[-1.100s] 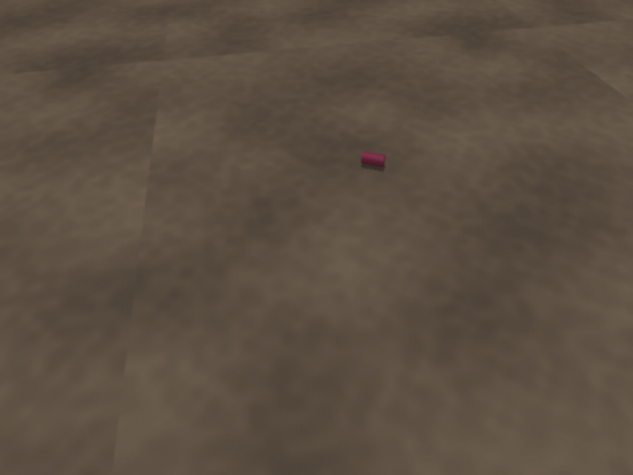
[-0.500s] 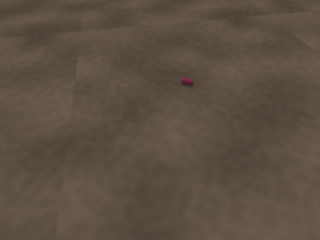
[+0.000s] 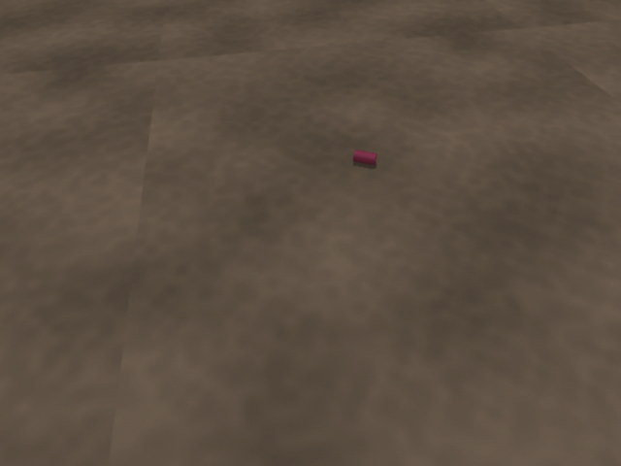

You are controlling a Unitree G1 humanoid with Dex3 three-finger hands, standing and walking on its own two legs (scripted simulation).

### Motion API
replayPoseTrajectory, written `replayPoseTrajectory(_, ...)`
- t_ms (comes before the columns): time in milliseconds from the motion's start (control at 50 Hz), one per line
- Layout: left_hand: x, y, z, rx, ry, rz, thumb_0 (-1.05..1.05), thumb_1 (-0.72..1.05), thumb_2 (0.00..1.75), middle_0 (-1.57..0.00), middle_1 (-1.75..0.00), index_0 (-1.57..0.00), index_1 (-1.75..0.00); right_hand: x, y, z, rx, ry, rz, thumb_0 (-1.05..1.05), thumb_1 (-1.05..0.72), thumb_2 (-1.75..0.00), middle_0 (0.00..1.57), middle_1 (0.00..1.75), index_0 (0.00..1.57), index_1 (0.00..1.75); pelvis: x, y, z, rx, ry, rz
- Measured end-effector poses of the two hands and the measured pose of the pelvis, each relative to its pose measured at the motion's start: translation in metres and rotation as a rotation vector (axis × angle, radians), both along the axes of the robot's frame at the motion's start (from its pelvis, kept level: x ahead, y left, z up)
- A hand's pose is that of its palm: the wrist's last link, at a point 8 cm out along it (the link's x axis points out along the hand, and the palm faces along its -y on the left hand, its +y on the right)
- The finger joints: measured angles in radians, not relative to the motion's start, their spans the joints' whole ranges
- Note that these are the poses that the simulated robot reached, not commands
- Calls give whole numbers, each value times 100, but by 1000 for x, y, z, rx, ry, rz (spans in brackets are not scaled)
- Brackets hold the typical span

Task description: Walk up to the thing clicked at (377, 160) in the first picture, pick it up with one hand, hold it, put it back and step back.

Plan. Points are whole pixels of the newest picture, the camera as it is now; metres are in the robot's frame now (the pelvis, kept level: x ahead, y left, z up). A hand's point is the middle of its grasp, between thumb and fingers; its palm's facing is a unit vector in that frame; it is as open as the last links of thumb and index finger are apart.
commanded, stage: stand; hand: left
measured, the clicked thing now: (364, 157) +1.60 -0.28 -0.75
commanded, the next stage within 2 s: walk up in 0.02 s
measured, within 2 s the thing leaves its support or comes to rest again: neither
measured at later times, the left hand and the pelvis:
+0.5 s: hand (201, 442) +0.19 +0.17 -0.15, palm faces -0.10 -0.92 -0.38, open 7.4 cm; pelvis +0.12 -0.11 -0.02, yaw -9 degrees
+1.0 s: hand (262, 256) +0.53 +0.10 -0.15, palm faces -0.32 -0.89 -0.34, open 7.4 cm; pelvis +0.36 -0.14 -0.01, yaw -15 degrees
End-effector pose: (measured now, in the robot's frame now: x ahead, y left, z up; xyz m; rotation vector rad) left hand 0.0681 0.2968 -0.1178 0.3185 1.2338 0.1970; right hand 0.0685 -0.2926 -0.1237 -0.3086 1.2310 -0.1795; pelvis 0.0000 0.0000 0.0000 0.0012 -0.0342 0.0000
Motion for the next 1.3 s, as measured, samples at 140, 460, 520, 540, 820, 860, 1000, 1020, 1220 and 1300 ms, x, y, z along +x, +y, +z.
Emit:
replayPoseTrajectory(140, 14, 6, 2, -2, 16, -55, 1, 90, 89, -21, -30, -20, -30, -5, -24, 6, -17, -98, -45, 0, -90, -90, 21, 30, 21, 30, 10, -8, -6, 15, 17, -58)
replayPoseTrajectory(460, 117, -73, 9, 55, -88, -107, 1, 91, 89, -21, -30, -20, -30, 49, -155, -15, -71, -55, -130, 1, -91, -90, 20, 30, 20, 30, 103, -101, -29, -8, -27, -147)
replayPoseTrajectory(520, 121, -89, 10, 26, -39, -104, 1, 90, 89, -21, -30, -20, -30, 90, -154, -1, -42, -121, -109, 1, -91, -90, 20, 30, 20, 30, 124, -108, -17, -11, -26, -166)
replayPoseTrajectory(540, 124, -93, 9, 18, -23, -105, 1, 90, 89, -21, -30, -21, -30, 102, -153, 3, -35, -138, -100, 1, -91, -90, 20, 30, 20, 30, 132, -110, -15, -12, -25, -173)
replayPoseTrajectory(820, 297, -106, -33, -28, 15, -241, 1, 90, 89, -21, -30, -20, -30, 217, -152, 24, -118, -200, -166, 0, -90, -90, 20, 30, 21, 30, 274, -112, -29, -8, -11, -234)
replayPoseTrajectory(860, 337, -115, -25, -33, -17, -286, 1, 90, 89, -21, -30, -20, -30, 218, -151, 29, -115, -187, -211, 0, -90, -90, 20, 30, 21, 30, 293, -115, -22, -11, -14, -242)
replayPoseTrajectory(1000, 464, -148, 6, -31, -145, -369, 1, 91, 89, -21, -30, -20, -30, 217, -159, 30, -87, -59, -284, 0, -90, -90, 20, 30, 21, 30, 355, -138, -9, 12, -14, -260)
replayPoseTrajectory(1020, 479, -155, 9, -27, -152, -382, 1, 91, 89, -21, -30, -20, -30, 219, -162, 27, -80, -42, -292, 0, -90, -90, 20, 30, 21, 30, 364, -142, -9, 15, -13, -264)
replayPoseTrajectory(1220, 613, -250, 16, 13, -232, -444, 1, 91, 90, -20, -30, -20, -30, 286, -226, -28, -14, 42, -344, 1, -90, -90, 20, 30, 21, 30, 460, -213, -34, 3, -11, -282)
replayPoseTrajectory(1300, 628, -277, 26, -7, -261, -402, 1, 90, 89, -21, -30, -20, -30, 346, -247, -24, 15, 1, -302, 1, -91, -90, 20, 30, 20, 30, 488, -236, -23, 32, -28, -292)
